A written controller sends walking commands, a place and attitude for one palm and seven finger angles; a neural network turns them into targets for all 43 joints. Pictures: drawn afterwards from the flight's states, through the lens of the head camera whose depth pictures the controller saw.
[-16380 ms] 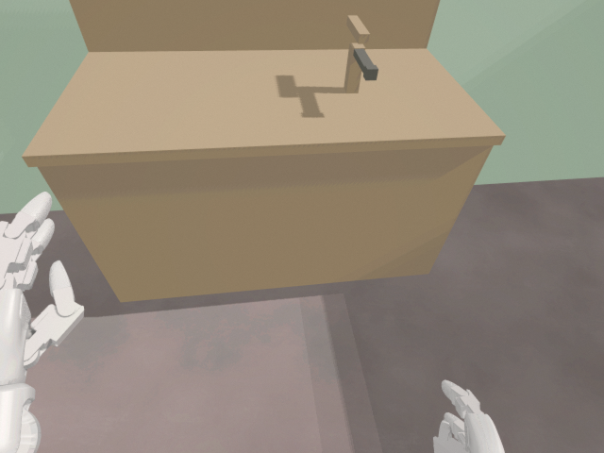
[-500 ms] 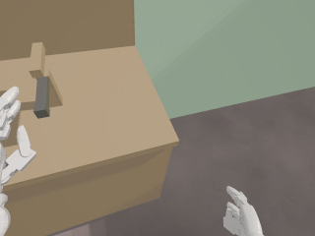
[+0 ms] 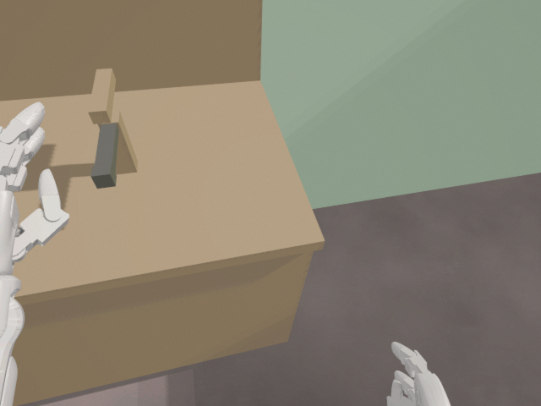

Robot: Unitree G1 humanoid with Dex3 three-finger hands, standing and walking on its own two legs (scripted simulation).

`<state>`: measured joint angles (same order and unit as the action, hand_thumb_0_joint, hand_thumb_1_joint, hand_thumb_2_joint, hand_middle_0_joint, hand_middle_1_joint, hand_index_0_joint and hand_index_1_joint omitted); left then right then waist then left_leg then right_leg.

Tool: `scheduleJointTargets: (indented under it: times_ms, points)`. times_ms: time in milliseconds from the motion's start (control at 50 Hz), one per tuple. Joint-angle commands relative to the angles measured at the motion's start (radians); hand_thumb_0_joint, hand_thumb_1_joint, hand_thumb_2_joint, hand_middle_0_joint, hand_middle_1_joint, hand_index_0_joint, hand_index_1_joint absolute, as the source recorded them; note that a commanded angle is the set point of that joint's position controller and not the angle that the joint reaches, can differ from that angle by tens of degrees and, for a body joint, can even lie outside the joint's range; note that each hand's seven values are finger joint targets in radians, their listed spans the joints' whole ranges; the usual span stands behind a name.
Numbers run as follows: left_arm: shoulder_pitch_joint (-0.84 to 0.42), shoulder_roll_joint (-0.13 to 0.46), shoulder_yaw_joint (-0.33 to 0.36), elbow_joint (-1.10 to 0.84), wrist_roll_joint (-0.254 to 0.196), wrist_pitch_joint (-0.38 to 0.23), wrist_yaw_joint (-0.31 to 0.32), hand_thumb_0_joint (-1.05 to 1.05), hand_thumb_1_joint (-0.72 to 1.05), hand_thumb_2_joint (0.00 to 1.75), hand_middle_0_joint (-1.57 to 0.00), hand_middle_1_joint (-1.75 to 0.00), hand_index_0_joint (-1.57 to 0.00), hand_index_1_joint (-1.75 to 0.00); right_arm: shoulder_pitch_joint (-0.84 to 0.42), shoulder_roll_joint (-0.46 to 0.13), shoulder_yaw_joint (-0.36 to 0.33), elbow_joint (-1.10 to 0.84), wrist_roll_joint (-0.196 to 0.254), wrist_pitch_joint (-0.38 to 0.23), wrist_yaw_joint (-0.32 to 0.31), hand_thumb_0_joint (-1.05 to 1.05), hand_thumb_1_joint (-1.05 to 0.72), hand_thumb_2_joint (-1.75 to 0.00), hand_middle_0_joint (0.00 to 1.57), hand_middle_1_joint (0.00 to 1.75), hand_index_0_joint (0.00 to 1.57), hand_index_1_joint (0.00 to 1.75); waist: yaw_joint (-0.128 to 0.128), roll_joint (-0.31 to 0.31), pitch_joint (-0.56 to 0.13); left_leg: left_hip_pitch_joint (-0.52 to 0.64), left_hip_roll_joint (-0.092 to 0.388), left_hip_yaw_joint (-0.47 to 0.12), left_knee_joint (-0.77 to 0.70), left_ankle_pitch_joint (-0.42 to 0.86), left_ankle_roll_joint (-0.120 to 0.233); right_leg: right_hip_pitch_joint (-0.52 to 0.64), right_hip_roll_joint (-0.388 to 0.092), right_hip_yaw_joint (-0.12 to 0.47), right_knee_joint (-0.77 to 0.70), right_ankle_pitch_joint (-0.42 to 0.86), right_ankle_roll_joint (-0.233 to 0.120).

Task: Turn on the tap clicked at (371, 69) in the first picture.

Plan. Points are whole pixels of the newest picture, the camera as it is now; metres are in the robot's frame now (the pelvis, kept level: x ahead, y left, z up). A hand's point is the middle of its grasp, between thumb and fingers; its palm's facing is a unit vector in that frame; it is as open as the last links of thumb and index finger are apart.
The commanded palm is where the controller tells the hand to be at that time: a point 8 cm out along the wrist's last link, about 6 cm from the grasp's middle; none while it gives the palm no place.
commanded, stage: turn the palm inward beside the body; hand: left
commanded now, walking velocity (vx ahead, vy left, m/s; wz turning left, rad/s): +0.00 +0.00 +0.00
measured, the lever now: (104, 176) +0.41 +0.32 +0.08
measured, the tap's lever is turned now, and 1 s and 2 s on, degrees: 0 0 0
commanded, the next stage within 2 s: none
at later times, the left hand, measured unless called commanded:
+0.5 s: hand (92, 269) +0.21 +0.22 +0.16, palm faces +0.49 -0.81 -0.31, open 7.4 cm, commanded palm +0.15 +0.26 +0.17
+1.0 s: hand (99, 270) +0.22 +0.22 +0.14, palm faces +0.45 -0.86 -0.22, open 7.4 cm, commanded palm +0.16 +0.26 +0.16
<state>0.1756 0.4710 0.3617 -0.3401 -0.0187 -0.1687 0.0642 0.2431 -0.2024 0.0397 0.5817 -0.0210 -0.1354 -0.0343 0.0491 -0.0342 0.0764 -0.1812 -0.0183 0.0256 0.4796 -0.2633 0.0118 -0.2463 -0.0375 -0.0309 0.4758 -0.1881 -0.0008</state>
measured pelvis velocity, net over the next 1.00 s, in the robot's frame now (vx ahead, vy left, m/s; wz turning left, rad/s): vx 0.04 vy -0.02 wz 0.04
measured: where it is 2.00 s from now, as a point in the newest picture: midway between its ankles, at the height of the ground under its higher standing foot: outside the picture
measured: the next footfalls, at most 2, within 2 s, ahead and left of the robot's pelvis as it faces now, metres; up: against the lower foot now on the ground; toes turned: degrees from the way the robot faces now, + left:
none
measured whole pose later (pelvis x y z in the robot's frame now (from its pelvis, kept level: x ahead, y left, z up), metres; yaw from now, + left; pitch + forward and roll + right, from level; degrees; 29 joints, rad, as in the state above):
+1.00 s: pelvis +0.04 -0.02 -0.01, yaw +2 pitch +2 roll +0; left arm 0.49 0.27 0.27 -0.50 -0.17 -0.03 0.11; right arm 0.22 -0.22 0.01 0.64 0.02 -0.23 -0.06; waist 0.08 0.03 -0.07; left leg -0.30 0.00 -0.03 0.65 -0.39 -0.01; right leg -0.35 -0.02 -0.08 0.65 -0.34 -0.01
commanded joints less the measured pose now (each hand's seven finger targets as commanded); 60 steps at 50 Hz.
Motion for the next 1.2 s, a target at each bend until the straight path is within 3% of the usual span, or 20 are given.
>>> scheduleJointTargets:
  times_ms: [0,20,40,80,100,180,200,220,260,300,320,380,480,540,620,720,800,880,1020,1180]
  points:
    - [0.072,-0.019,0.085,-0.093,-0.166,0.098,-0.054,0.0,0.9,0.9,-0.2,-0.3,-0.2,-0.3,-0.107,-0.182,-0.085,-0.077,0.008,-0.058,0.026,0.0,-0.9,-0.9,0.2,0.3,0.2,0.3,0.038,0.211,-0.345,0.17,0.049,-0.032,-0.042,0.607,-0.118,0.051,0.072,-0.052,-0.001,0.121,-0.028]
    - [0.069,-0.062,0.023,-0.117,-0.18,0.121,-0.074,0.0,0.9,0.9,-0.2,-0.3,-0.2,-0.3,-0.14,-0.187,-0.078,-0.079,0.019,-0.063,0.033,0.0,-0.9,-0.9,0.2,0.3,0.2,0.3,0.036,0.095,-0.274,0.084,0.041,-0.027,-0.043,0.479,-0.094,0.066,0.061,-0.074,-0.015,0.165,-0.026]
    - [0.103,-0.028,0.037,-0.099,-0.169,0.145,-0.077,0.0,0.9,0.9,-0.2,-0.3,-0.2,-0.3,-0.161,-0.199,-0.075,-0.082,0.03,-0.059,0.033,0.0,-0.9,-0.9,0.2,0.3,0.2,0.3,0.029,0.018,-0.207,0.008,0.036,-0.027,-0.057,0.334,-0.06,0.06,0.062,-0.082,-0.015,0.145,-0.022]
    - [0.136,-0.018,0.011,-0.108,-0.107,0.146,-0.059,0.0,0.9,0.9,-0.2,-0.3,-0.2,-0.3,-0.197,-0.191,-0.07,-0.1,0.038,-0.048,0.03,0.0,-0.9,-0.9,0.2,0.3,0.2,0.3,0.007,-0.058,-0.109,-0.078,0.033,-0.032,-0.082,0.164,-0.019,0.032,0.058,-0.085,-0.014,0.054,-0.014]
    - [0.144,0.026,0.045,-0.145,-0.086,0.134,-0.032,0.0,0.9,0.9,-0.2,-0.3,-0.2,-0.3,-0.221,-0.186,-0.063,-0.11,0.044,-0.043,0.028,0.0,-0.9,-0.9,0.2,0.3,0.2,0.3,0.01,-0.049,-0.077,-0.093,0.029,-0.028,-0.092,0.103,-0.012,0.02,0.063,-0.076,-0.016,0.009,-0.014]
    - [-0.026,0.116,0.122,-0.323,-0.061,-0.021,0.073,0.0,0.9,0.9,-0.2,-0.3,-0.2,-0.3,-0.209,-0.142,-0.072,-0.115,0.007,-0.068,0.011,0.0,-0.9,-0.9,0.2,0.3,0.2,0.3,0.014,0.021,-0.206,-0.103,0.005,-0.024,-0.04,-0.008,0.005,-0.001,0.045,-0.027,0.002,-0.131,-0.006]
    - [-0.068,0.207,0.193,-0.37,-0.06,-0.064,0.102,0.0,0.9,0.9,-0.2,-0.3,-0.2,-0.3,-0.195,-0.137,-0.071,-0.096,0.009,-0.076,0.007,0.0,-0.9,-0.9,0.2,0.3,0.2,0.3,0.021,0.086,-0.213,-0.101,0.003,-0.019,-0.035,-0.045,0.0,-0.008,0.048,-0.011,-0.007,-0.168,-0.007]
    - [-0.062,0.129,0.136,-0.361,-0.058,-0.101,0.116,0.0,0.9,0.9,-0.2,-0.3,-0.2,-0.3,-0.189,-0.112,-0.07,-0.096,0.005,-0.087,0.01,0.0,-0.9,-0.9,0.2,0.3,0.2,0.3,0.019,0.113,-0.242,-0.104,-0.005,-0.013,-0.02,-0.05,0.0,-0.002,0.042,-0.011,-0.002,-0.185,-0.011]
    - [-0.023,0.086,0.107,-0.302,-0.06,-0.144,0.134,0.0,0.9,0.9,-0.2,-0.3,-0.2,-0.3,-0.166,-0.11,-0.067,-0.061,0.011,-0.104,0.014,0.0,-0.9,-0.9,0.2,0.3,0.2,0.3,0.006,0.167,-0.2,-0.124,-0.012,-0.01,0.02,-0.086,0.001,-0.039,0.038,0.004,-0.003,-0.207,-0.012]
    - [-0.062,0.115,0.109,-0.231,-0.055,-0.125,0.132,0.0,0.9,0.9,-0.2,-0.3,-0.2,-0.3,-0.17,-0.121,-0.066,-0.037,0.014,-0.108,0.009,0.0,-0.9,-0.9,0.2,0.3,0.2,0.3,-0.012,0.199,-0.156,-0.157,-0.016,-0.007,0.041,-0.151,0.004,-0.056,0.018,0.032,-0.036,-0.261,-0.009]
    - [-0.073,0.068,0.056,-0.212,-0.065,-0.101,0.117,0.0,0.9,0.9,-0.2,-0.3,-0.2,-0.3,-0.182,-0.124,-0.066,-0.042,0.02,-0.11,0.007,0.0,-0.9,-0.9,0.2,0.3,0.2,0.3,-0.02,0.17,-0.147,-0.173,-0.018,-0.008,0.047,-0.161,0.006,-0.048,0.001,0.046,-0.051,-0.29,-0.007]
    - [-0.024,0.073,0.032,-0.131,-0.102,0.03,0.066,0.0,0.9,0.9,-0.2,-0.3,-0.2,-0.3,-0.216,-0.145,-0.074,-0.043,0.034,-0.099,-0.017,0.0,-0.9,-0.9,0.2,0.3,0.2,0.3,-0.005,0.085,-0.133,-0.225,-0.004,-0.01,0.089,-0.134,0.0,0.006,-0.055,0.16,-0.116,-0.401,0.005]
    - [-0.009,0.076,0.064,-0.139,-0.153,0.171,0.022,0.0,0.9,0.9,-0.2,-0.3,-0.2,-0.3,-0.26,-0.145,-0.076,-0.058,0.056,-0.073,-0.048,0.0,-0.9,-0.9,0.2,0.3,0.2,0.3,0.019,-0.093,-0.118,-0.255,0.02,-0.046,0.116,-0.109,-0.012,0.033,-0.101,0.215,-0.141,-0.418,0.05]
    - [0.027,0.078,0.109,-0.228,-0.156,0.112,0.051,0.0,0.9,0.9,-0.2,-0.3,-0.2,-0.3,-0.242,-0.13,-0.084,-0.065,0.052,-0.086,-0.041,0.0,-0.9,-0.9,0.2,0.3,0.2,0.3,0.035,-0.086,-0.183,-0.224,0.021,-0.051,0.101,-0.075,-0.007,0.026,-0.07,0.156,-0.089,-0.338,0.042]
    - [0.11,0.058,0.114,-0.327,-0.141,0.012,0.094,0.0,0.9,0.9,-0.2,-0.3,-0.2,-0.3,-0.188,-0.125,-0.086,-0.071,0.037,-0.114,-0.023,0.0,-0.9,-0.9,0.2,0.3,0.2,0.3,0.043,0.034,-0.285,-0.159,0.009,-0.032,0.105,0.085,0.007,0.041,-0.023,0.064,0.023,-0.04,0.017]
    - [0.219,-0.005,0.062,-0.328,-0.127,0.016,0.077,0.0,0.9,0.9,-0.2,-0.3,-0.2,-0.3,-0.119,-0.137,-0.081,-0.076,0.038,-0.134,-0.017,0.0,-0.9,-0.9,0.2,0.3,0.2,0.3,0.027,0.12,-0.301,-0.116,0.0,-0.01,0.118,0.27,0.012,0.037,0.007,-0.019,0.106,0.239,-0.005]
    - [0.223,-0.022,0.041,-0.344,-0.146,0.062,0.054,0.0,0.9,0.9,-0.2,-0.3,-0.2,-0.3,-0.123,-0.144,-0.077,-0.083,0.045,-0.146,-0.036,0.0,-0.9,-0.9,0.2,0.3,0.2,0.3,0.023,0.079,-0.242,-0.114,0.007,-0.028,0.109,0.276,0.009,0.009,0.016,-0.036,0.099,0.213,-0.009]
    - [0.251,-0.037,0.025,-0.378,-0.155,0.069,0.053,0.0,0.9,0.9,-0.2,-0.3,-0.2,-0.3,-0.1,-0.147,-0.082,-0.095,0.04,-0.156,-0.039,0.0,-0.9,-0.9,0.2,0.3,0.2,0.3,0.032,0.035,-0.276,-0.107,0.014,-0.047,0.107,0.329,0.0,0.014,0.016,-0.047,0.114,0.232,-0.01]
    - [0.263,-0.081,-0.009,-0.415,-0.142,0.088,0.086,0.0,0.9,0.9,-0.2,-0.3,-0.2,-0.3,-0.109,-0.134,-0.074,-0.095,0.038,-0.148,-0.033,0.0,-0.9,-0.9,0.2,0.3,0.2,0.3,0.036,0.102,-0.262,-0.084,0.028,-0.062,0.096,0.396,-0.039,-0.015,0.02,-0.06,0.12,0.173,-0.02]
    - [0.237,-0.097,-0.05,-0.431,-0.145,0.161,0.098,0.0,0.9,0.9,-0.2,-0.3,-0.2,-0.3,-0.144,-0.131,-0.058,-0.106,0.04,-0.13,-0.045,0.0,-0.9,-0.9,0.2,0.3,0.2,0.3,0.035,0.104,-0.225,-0.098,0.025,-0.078,0.059,0.247,-0.04,-0.034,0.025,-0.06,0.091,0.047,-0.022]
